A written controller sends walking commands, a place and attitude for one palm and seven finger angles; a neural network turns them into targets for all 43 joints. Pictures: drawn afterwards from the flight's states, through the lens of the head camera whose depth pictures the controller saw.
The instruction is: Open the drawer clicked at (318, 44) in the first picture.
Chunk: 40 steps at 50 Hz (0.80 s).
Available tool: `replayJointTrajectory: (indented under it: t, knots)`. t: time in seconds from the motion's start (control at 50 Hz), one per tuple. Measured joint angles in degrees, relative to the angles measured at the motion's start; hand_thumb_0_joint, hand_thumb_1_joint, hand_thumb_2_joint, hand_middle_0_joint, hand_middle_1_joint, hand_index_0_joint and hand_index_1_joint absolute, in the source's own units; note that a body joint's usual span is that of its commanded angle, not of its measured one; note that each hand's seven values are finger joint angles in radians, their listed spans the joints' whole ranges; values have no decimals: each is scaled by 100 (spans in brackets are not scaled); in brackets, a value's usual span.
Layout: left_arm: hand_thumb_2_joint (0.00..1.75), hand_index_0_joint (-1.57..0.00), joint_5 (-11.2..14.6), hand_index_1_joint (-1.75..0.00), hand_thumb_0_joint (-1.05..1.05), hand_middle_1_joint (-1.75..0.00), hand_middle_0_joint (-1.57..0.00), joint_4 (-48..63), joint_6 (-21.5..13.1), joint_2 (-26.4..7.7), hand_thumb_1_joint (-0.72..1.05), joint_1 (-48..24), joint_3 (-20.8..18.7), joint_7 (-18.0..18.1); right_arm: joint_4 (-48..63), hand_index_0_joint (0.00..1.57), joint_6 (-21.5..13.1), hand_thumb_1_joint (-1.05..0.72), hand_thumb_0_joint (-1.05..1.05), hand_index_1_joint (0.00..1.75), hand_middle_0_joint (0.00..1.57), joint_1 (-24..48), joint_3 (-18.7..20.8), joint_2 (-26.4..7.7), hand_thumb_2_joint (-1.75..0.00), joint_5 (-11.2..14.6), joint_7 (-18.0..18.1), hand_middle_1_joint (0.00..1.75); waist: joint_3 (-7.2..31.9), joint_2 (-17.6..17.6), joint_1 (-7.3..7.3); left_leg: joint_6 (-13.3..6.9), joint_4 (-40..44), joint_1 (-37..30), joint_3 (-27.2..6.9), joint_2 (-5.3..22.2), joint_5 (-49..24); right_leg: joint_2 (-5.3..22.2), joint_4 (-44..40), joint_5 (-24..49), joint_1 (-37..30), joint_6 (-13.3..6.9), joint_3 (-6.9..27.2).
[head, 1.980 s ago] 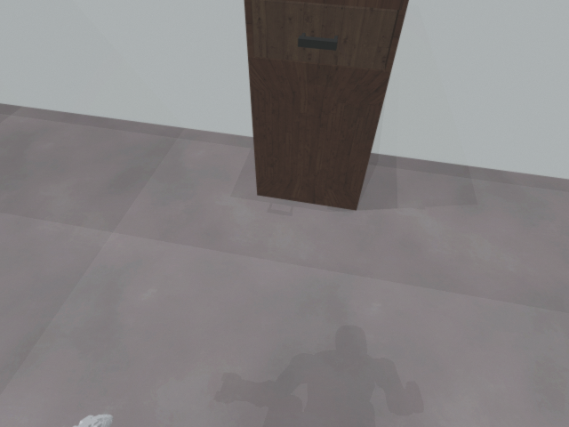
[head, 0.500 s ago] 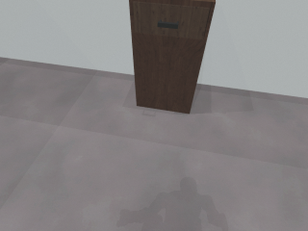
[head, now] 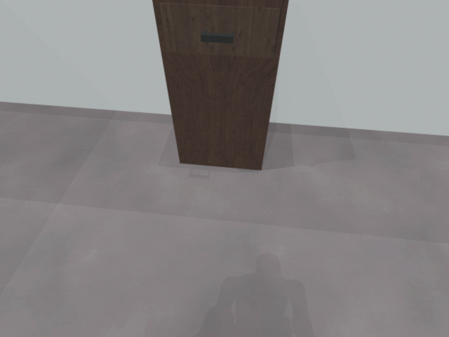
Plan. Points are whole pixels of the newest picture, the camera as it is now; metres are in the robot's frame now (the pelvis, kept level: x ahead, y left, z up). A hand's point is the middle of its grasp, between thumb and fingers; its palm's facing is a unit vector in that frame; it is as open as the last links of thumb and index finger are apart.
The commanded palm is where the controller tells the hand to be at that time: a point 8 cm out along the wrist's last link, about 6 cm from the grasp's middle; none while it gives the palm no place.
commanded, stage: walk to a spot facing it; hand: left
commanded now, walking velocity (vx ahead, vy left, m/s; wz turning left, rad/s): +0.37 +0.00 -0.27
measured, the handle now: (217, 35) +1.13 +0.13 +0.04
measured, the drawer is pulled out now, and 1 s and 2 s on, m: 0.00 0.00 0.00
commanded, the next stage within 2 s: turn to face it in 0.56 s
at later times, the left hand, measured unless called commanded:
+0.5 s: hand (133, 272) +0.27 +0.24 -0.15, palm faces -0.14 -0.97 -0.21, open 7.4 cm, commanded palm none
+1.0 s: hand (203, 209) +0.46 +0.10 -0.15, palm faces -0.29 -0.95 -0.13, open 7.3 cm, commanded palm none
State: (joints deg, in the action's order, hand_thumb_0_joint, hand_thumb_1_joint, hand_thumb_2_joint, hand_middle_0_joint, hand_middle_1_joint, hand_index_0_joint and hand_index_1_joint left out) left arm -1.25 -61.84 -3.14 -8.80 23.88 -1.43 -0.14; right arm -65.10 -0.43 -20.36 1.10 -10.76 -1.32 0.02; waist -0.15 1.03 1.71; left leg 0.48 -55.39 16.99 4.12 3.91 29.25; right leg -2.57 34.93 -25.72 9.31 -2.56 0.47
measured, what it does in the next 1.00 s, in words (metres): walks ahead, turning right: left foot, then right foot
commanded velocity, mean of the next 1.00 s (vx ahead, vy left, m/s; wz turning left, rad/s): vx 0.13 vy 0.00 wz -0.14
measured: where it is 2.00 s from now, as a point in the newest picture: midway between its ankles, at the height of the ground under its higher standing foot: (232, 318)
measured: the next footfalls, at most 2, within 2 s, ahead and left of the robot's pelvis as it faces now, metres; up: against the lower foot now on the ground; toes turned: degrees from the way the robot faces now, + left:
left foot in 0.26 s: +0.27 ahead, +0.14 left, +0.00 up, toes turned +1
right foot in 0.72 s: +0.35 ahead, -0.14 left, +0.00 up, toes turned -28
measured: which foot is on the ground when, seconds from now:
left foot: up 0.00-0.24, down 0.26-0.72, up 0.74-1.00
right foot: down 0.00-0.26, up 0.28-0.70, down 0.72-1.00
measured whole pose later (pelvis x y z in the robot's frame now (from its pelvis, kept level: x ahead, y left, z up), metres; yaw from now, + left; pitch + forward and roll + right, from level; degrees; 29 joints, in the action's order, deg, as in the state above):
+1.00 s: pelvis +0.30 -0.01 +0.01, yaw -16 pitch -1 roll -1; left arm -0.7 -54.9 0.1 -6.9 6.4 -1.0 1.1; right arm -60.5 1.9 -18.4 1.4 -8.0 -1.1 0.3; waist -2.6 0.3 -2.6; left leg 2.2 -48.4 21.5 5.0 5.3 24.2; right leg 2.9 28.9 -11.7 16.1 -2.3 -12.5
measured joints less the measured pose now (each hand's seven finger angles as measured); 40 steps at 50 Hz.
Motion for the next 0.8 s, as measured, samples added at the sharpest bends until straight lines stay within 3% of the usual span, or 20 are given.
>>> replayJointTrajectory:
  t: [0.04, 0.08, 0.16, 0.22, 0.26, 0.34, 0.4, 0.48, 0.54, 0.62, 0.7, 0.72, 0.74, 0.8]
  knots:
    - [90, -20, -22, -30, 0, -30, -20, 0, -72, 92, 90, 177, 11, 86, 16, 20, 32, -91, 1, 30, 21, 145, 26, 31, -90, -10, -22, 30, -52, -47, 94, -3, -736, 533, 30, -38, -23, 9, -315, 74, -249, -2, 99]
    - [90, -20, -41, -30, 0, -30, -20, -83, -67, 174, 90, 363, 29, 126, 149, 20, 42, -91, 2, 30, 20, 382, 67, 46, -90, -10, -56, 30, -82, -84, 111, 34, -784, 1006, 86, -5, -238, 38, -663, 156, -501, 29, 203]
    - [90, -20, -44, -30, 0, -30, -20, -347, 8, 276, 90, 612, 59, 126, 581, 20, -24, -91, 2, 30, 20, 981, 124, 107, -90, 31, -147, 30, -167, -152, 76, 47, 257, 1549, 127, 112, -1093, 107, -1254, 246, -964, 136, 418]
    - [90, -21, -18, -30, 0, -30, -21, -492, 54, 235, 90, 655, 10, 101, 880, 20, -184, -91, 1, 30, 20, 1328, 117, 180, -90, 61, -178, 30, -278, -249, 57, -26, 1314, 1393, 167, 60, -1647, 202, -1337, 61, -1264, 248, 535]
    - [90, -21, 12, -30, 0, -30, -21, -520, 70, 204, 90, 711, -53, 84, 1048, 20, -346, -91, 1, 30, 20, 1428, 87, 174, -90, 30, -147, 30, -294, -232, 45, -108, 1934, 995, 178, 37, -1883, 195, -647, -325, -1153, 241, 583]
    - [90, -20, 42, -30, 1, -30, -20, -402, 215, -44, 90, 288, -188, 49, 1037, 20, -451, -91, 1, 30, 20, 1433, 56, 294, -90, -23, -29, 30, -341, -387, 73, -266, 1495, 734, 543, 64, -1456, 235, 2880, -209, 373, -5, 293]
    - [90, -20, -21, -30, 1, -30, -20, -82, 282, -235, 90, -204, -288, -12, 874, 20, -423, -91, 0, 30, 20, 1163, 46, 372, -90, -41, 41, 30, -261, -399, 93, -243, 1986, 245, 773, 38, -1461, 429, 3776, 339, 1399, 22, -149]
    - [90, -20, -55, -30, 0, -30, -20, 447, 361, -340, 91, -748, -400, -80, 760, 20, -451, -95, -2, 30, 21, 822, 218, 205, -90, -15, 148, 30, -126, -367, 30, -258, 2636, -302, 1088, -28, -1522, 683, 3309, 865, 2259, 163, -428]
    - [90, -20, -57, -30, 0, -30, -20, 737, 426, -364, 91, -1122, -435, -135, 675, 20, -396, -95, -2, 30, 21, 608, 232, 28, -90, -36, 123, 30, -131, -299, -59, -223, 2926, -651, 1281, -43, -1477, 825, 2473, 1165, 2463, 276, -525]
    - [90, -19, -44, -30, 0, -30, -19, 993, 474, -377, 91, -1527, -414, -175, 621, 20, -283, -94, -1, 30, 20, 397, 247, -126, -90, -52, 82, 30, -284, -172, -228, -94, 2920, -994, 1516, 55, -1221, 863, 1236, 1332, 2277, 328, -579]
    - [90, -20, -52, -30, 0, -30, -20, 1144, 428, -405, 91, -1754, -338, -184, 620, 20, -154, -92, 0, 30, 20, 185, 247, -200, -90, -60, 48, 30, -426, -24, -411, 136, 2278, -1099, 1673, 369, -640, 701, 288, 1428, 1687, 237, -710]
    - [90, -20, -65, -30, 0, -30, -20, 1175, 350, -444, 91, -1788, -296, -172, 615, 20, -123, -92, 0, 30, 20, 97, 230, -184, -90, -44, 35, 30, -415, -49, -451, 158, 1799, -934, 1617, 467, -460, 688, 75, 1685, 1520, 73, -727]
    - [90, -20, -48, -30, 0, -30, -20, 1163, 261, -432, 91, -1855, -262, -133, 584, 20, -59, -92, 0, 30, 20, 101, 212, -191, -90, -18, 32, 30, -456, -10, -465, 168, 1087, -638, 1330, 524, -197, 638, 249, 1606, 1571, -68, -753]
    - [90, -20, 18, -30, 0, -30, -20, 1071, 185, -278, 91, -1949, -97, -22, 483, 20, 123, -92, 1, 30, 20, 208, 173, -202, -90, 14, 79, 30, -543, 126, -507, 145, -567, 168, 349, 338, 77, 511, 347, 1257, 1433, -132, -837]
